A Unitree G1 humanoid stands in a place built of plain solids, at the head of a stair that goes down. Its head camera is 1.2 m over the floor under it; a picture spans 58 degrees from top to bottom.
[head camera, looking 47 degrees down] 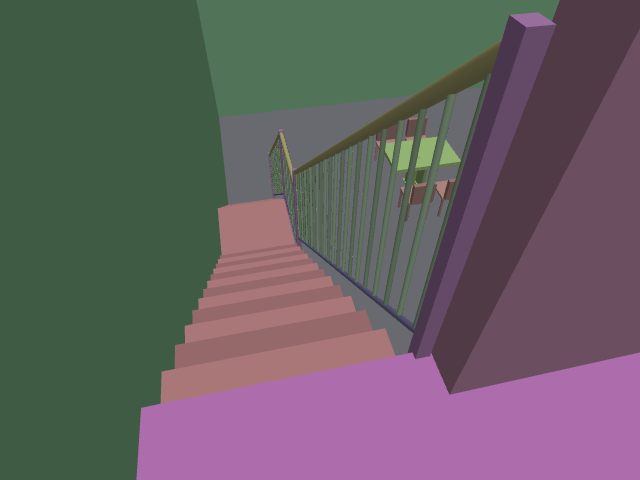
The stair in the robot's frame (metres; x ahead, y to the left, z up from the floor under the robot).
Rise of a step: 0.18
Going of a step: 0.21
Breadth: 0.80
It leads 12 degrees to the left of straight ahead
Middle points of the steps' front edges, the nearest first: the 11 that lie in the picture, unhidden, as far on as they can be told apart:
0.57 0.11 0.00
0.77 0.15 -0.19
0.97 0.19 -0.37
1.17 0.24 -0.54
1.37 0.28 -0.72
1.57 0.32 -0.90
1.77 0.37 -1.08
1.98 0.41 -1.25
2.18 0.46 -1.43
2.38 0.50 -1.61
2.58 0.54 -1.78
